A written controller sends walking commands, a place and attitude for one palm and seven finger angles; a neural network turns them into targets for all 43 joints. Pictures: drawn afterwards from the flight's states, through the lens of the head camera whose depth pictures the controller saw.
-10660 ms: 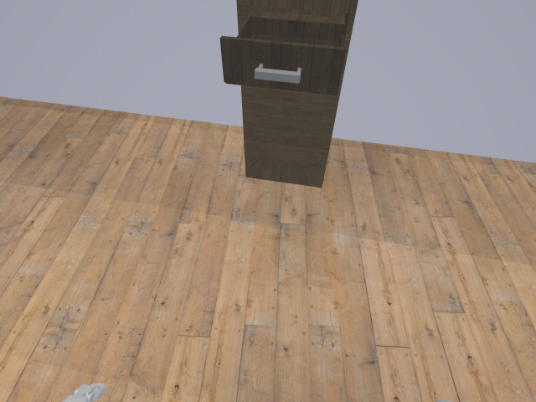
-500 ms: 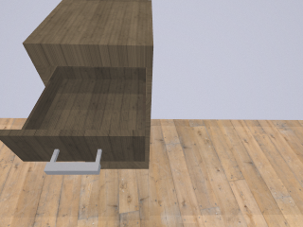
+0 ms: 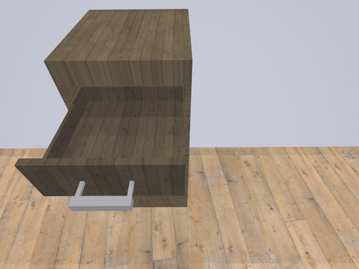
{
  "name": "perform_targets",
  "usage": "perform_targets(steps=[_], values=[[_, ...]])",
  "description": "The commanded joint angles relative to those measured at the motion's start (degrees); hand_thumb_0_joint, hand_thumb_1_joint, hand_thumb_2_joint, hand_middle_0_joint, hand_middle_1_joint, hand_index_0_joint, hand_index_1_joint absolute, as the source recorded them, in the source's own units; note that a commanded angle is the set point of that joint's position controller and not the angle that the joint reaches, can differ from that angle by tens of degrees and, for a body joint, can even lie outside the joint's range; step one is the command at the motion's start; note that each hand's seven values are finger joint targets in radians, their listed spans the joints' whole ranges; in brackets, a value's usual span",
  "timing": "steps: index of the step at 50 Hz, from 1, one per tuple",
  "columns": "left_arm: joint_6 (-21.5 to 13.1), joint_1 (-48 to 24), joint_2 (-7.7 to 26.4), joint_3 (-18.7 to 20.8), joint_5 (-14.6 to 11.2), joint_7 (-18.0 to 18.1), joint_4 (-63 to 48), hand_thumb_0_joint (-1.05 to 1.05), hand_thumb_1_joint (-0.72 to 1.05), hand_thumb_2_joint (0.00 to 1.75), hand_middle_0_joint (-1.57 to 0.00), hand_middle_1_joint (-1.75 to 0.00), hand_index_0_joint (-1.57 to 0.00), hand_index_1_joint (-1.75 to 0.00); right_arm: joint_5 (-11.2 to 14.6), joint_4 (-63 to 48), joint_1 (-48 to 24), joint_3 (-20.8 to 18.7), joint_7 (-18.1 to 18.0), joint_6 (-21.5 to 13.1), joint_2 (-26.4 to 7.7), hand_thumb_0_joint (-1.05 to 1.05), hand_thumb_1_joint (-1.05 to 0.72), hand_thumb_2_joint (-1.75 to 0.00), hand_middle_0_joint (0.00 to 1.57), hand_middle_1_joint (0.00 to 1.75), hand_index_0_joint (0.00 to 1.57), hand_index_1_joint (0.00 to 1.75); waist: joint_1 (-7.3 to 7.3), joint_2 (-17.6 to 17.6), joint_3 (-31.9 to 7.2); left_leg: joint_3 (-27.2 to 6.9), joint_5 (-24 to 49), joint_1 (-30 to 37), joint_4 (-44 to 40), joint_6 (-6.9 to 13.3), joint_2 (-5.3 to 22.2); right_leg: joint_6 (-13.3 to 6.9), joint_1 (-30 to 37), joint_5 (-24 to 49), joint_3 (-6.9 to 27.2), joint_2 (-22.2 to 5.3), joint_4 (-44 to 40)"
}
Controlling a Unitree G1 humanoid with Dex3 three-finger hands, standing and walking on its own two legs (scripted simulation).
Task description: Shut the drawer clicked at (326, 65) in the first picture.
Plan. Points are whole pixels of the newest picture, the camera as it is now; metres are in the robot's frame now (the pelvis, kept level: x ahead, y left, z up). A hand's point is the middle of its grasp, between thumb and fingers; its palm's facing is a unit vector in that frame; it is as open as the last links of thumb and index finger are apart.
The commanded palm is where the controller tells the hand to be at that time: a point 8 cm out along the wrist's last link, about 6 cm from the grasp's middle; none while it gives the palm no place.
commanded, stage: look again from close up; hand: left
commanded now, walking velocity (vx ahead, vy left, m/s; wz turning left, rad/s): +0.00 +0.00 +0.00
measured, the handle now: (104, 194) +0.28 +0.20 +0.02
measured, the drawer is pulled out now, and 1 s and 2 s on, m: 0.30 0.30 0.30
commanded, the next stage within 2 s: raise the hand and make a fist in 0.28 s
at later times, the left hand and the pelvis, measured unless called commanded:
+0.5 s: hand out of the picture +0.13 +0.20 -0.09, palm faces +0.24 -0.94 -0.23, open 7.2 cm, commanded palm +0.10 +0.22 -0.05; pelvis +0.01 +0.00 +0.00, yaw +1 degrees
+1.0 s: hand (115, 266) +0.14 +0.14 +0.00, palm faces +0.00 -1.00 -0.06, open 4.9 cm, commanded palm +0.10 +0.21 +0.01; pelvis -0.03 -0.03 -0.07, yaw +4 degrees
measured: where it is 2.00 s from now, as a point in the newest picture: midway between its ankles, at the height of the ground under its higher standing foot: outside the picture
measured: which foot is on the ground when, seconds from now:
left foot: down 0.00-1.00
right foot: down 0.00-1.00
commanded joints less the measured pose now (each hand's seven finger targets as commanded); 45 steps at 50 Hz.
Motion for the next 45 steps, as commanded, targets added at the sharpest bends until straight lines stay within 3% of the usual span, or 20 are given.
perform_targets(steps=[1,8,18,19,20,21,22,23,24,25,26,28,30,31,34,36,37,41,43,45], values=[[-0.52,2.76,5.26,0.97,-0.28,0.44,-1.97,0.00,0.90,0.90,-0.20,-0.30,-0.20,-0.30,0.40,-1.58,2.19,-0.94,-0.27,-1.58,-6.40,0.00,-0.90,-0.90,0.20,0.30,0.20,0.30,0.33,-1.68,5.36,-6.84,2.64,-3.13,-9.49,1.89,5.74,-2.07,-1.64,2.74,4.56,-3.50,-5.60],[-0.52,2.75,5.80,1.03,-0.33,0.44,-1.33,0.00,0.90,0.90,-0.20,-0.30,-0.20,-0.30,0.55,-0.71,1.10,-0.90,-0.56,-1.99,-6.92,0.00,-0.90,-0.90,0.20,0.30,0.20,0.30,0.52,-1.08,1.53,-5.44,11.35,1.45,-7.85,1.98,5.73,-1.51,0.33,8.66,4.35,-4.25,-4.93],[-0.46,2.72,5.94,0.97,-0.28,0.54,0.01,0.00,0.90,0.90,-0.20,-0.30,-0.20,-0.30,0.72,0.89,-0.58,-0.73,-0.76,-1.69,-6.50,0.00,-0.90,-0.90,0.20,0.30,0.20,0.30,0.48,-1.04,3.56,-4.53,13.69,2.62,-7.58,1.50,5.41,-1.41,0.48,12.37,4.82,-4.81,-6.29],[-1.40,6.28,7.17,1.20,0.56,2.58,1.58,0.00,0.90,0.90,-0.20,-0.30,-0.20,-0.30,1.30,-3.32,-5.70,-1.20,-0.14,-1.60,-8.28,0.00,-0.90,-0.90,0.20,0.30,0.20,0.30,2.36,-4.29,6.49,-2.62,15.17,-2.08,2.62,-0.19,6.64,-0.64,-1.50,25.71,6.66,-7.53,-8.36],[-13.39,-36.66,19.08,7.79,-11.62,2.59,-90.26,0.00,0.90,0.90,-0.22,-0.32,-0.22,-0.32,3.84,-23.29,-3.91,-2.89,-2.57,-10.10,-16.55,0.00,-0.90,-0.90,0.20,0.30,0.20,0.30,-5.19,7.03,-24.36,-2.40,20.40,14.13,-4.57,0.70,0.27,-1.74,3.78,23.92,0.93,-1.96,-1.73],[-9.83,-9.66,14.47,7.80,-6.49,5.04,-74.85,0.00,0.90,0.90,-0.24,-0.34,-0.24,-0.34,3.01,-19.59,-9.19,-1.00,-4.78,-15.51,-10.32,0.00,-0.90,-0.90,0.20,0.30,0.20,0.30,1.23,14.96,-23.10,-1.61,29.57,18.31,-5.07,0.67,2.96,-2.59,1.66,13.09,-0.63,0.09,1.42],[-6.82,-5.82,9.16,3.53,-7.70,8.04,-69.71,0.00,0.90,0.90,-0.26,-0.37,-0.26,-0.37,3.06,-16.09,-8.91,-2.04,-4.60,-17.25,-11.18,0.00,-0.90,-0.90,0.20,0.30,0.20,0.30,-0.83,12.03,-17.62,-2.18,26.29,11.71,-4.85,-1.78,3.36,-1.82,-1.31,6.66,-3.45,-0.13,1.70],[-1.05,10.09,-3.86,-4.38,-7.46,7.34,-58.77,0.00,0.90,0.90,-0.28,-0.39,-0.28,-0.39,3.91,-15.65,-6.21,-1.78,-3.33,-17.27,-8.85,0.00,-0.90,-0.90,0.20,0.30,0.20,0.30,-1.53,7.35,-10.05,-2.88,20.00,7.72,-5.22,-0.80,3.43,-1.05,-5.89,4.32,-3.97,-0.30,0.71],[-2.57,1.77,-3.21,-4.74,-9.74,5.99,-71.01,0.00,0.90,0.90,-0.30,-0.41,-0.30,-0.41,3.87,-20.73,-7.47,-2.07,-2.98,-17.97,-11.36,0.00,-0.90,-0.90,0.20,0.30,0.20,0.30,-1.85,6.34,-3.72,-4.07,14.13,2.35,-4.45,-0.83,2.78,-0.94,-6.19,5.81,-4.66,-0.73,0.18],[-5.14,1.83,-0.49,-2.59,-8.90,5.31,-71.67,0.00,0.90,0.90,-0.32,-0.43,-0.32,-0.43,3.28,-22.11,-8.27,-2.99,-3.09,-18.92,-11.99,0.00,-0.90,-0.90,0.20,0.30,0.20,0.30,-3.19,3.07,-2.46,-3.98,9.17,0.00,-2.19,-0.44,2.01,-0.85,-8.79,4.51,-4.93,-0.49,-0.61],[-7.79,6.33,-1.16,-2.06,-8.46,4.49,-68.79,0.00,0.90,0.90,-0.34,-0.45,-0.34,-0.45,2.35,-23.80,-8.77,-3.28,-2.89,-19.57,-11.76,0.00,-0.90,-0.90,0.20,0.30,0.20,0.30,-2.59,-2.65,0.89,-4.28,5.65,-4.83,-0.48,-0.21,1.15,-0.83,-11.69,2.05,-5.82,0.14,0.02],[-12.92,21.55,-3.93,-1.03,-8.99,0.26,-59.18,0.00,0.90,0.90,-0.38,-0.50,-0.38,-0.50,1.89,-27.01,-10.00,-4.14,-1.40,-19.04,-11.24,0.00,-0.90,-0.90,0.20,0.30,0.20,0.30,0.89,-14.57,1.23,-3.43,5.24,-11.28,3.80,-0.46,0.68,-0.86,-14.99,0.60,-6.62,1.20,3.28],[-20.49,31.23,-4.36,1.25,-11.58,-7.01,-57.00,0.00,0.90,0.90,-0.42,-0.54,-0.42,-0.54,1.72,-29.96,-12.10,-5.35,0.41,-17.92,-11.04,0.00,-0.90,-0.90,0.20,0.30,0.20,0.30,3.54,-19.53,-0.67,-1.92,4.54,-18.22,8.87,-1.20,0.08,-0.64,-17.19,3.15,-6.30,1.29,8.66],[-23.41,31.44,-2.48,2.90,-12.11,-9.15,-57.47,0.00,0.90,0.90,-0.44,-0.56,-0.44,-0.56,1.66,-31.74,-12.78,-5.57,1.00,-17.85,-11.31,0.00,-0.90,-0.90,0.20,0.30,0.20,0.30,4.10,-18.69,-3.59,-1.33,3.71,-21.47,11.27,-1.16,-0.40,-0.72,-17.30,4.10,-5.11,0.97,11.14],[-33.52,21.71,6.99,8.40,-11.26,-10.61,-80.88,0.00,0.90,0.90,-0.50,-0.62,-0.50,-0.62,0.88,-36.39,-12.92,-5.92,1.80,-18.39,-10.25,0.00,-0.90,-0.90,0.20,0.30,0.20,0.30,5.20,6.21,-17.07,0.59,9.08,-15.95,16.04,-0.73,-0.57,-2.35,-16.49,7.37,-2.46,0.54,17.51],[-36.98,19.58,9.19,10.36,-11.07,-9.39,-85.59,0.00,0.90,0.90,-0.54,-0.67,-0.54,-0.67,0.77,-36.43,-12.14,-5.57,1.61,-18.12,-9.19,0.00,-0.90,-0.90,0.20,0.30,0.20,0.30,3.65,12.03,-18.19,-0.06,9.71,-16.10,19.31,-0.22,-0.14,-2.61,-20.91,6.50,-1.89,0.76,19.44],[-38.10,15.87,10.80,11.64,-10.54,-8.18,-87.45,0.00,0.90,0.90,-0.56,-0.69,-0.56,-0.69,0.54,-35.54,-11.32,-5.37,1.34,-17.32,-9.62,0.00,-0.90,-0.90,0.20,0.30,0.20,0.30,2.06,11.74,-15.63,-1.13,6.60,-18.73,20.71,-0.11,0.21,-2.52,-24.57,3.77,-1.89,1.01,20.15],[-41.25,12.07,4.35,6.41,-12.51,-11.38,-82.69,0.00,0.90,0.90,-0.64,-0.78,-0.64,-0.78,1.47,-36.94,-13.08,-4.50,0.66,-17.51,-9.82,0.00,-0.90,-0.90,0.20,0.30,0.20,0.30,-2.37,3.67,-7.71,-3.22,-7.04,-28.67,26.20,0.75,0.04,-1.95,-33.55,-9.79,0.44,0.89,19.10],[-37.18,13.64,2.92,3.47,-14.34,-15.38,-81.22,0.00,0.90,0.90,-0.68,-0.82,-0.68,-0.82,2.45,-38.71,-12.31,-4.42,-0.01,-17.32,-10.81,0.00,-0.90,-0.90,0.20,0.30,0.20,0.30,-3.04,-0.80,-8.98,-2.74,-10.55,-29.52,26.53,1.11,-0.17,-1.15,-31.85,-16.23,3.09,0.28,15.15],[-30.69,13.67,5.92,3.82,-15.97,-19.29,-82.34,0.00,0.90,0.90,-0.72,-0.86,-0.72,-0.86,3.51,-40.77,-11.63,-4.20,-1.39,-17.02,-11.74,0.00,-0.90,-0.90,0.20,0.30,0.20,0.30,-2.50,-3.49,-13.27,-2.25,-10.53,-29.37,26.58,1.53,-0.53,-0.23,-26.70,-19.03,6.40,-0.75,11.49]])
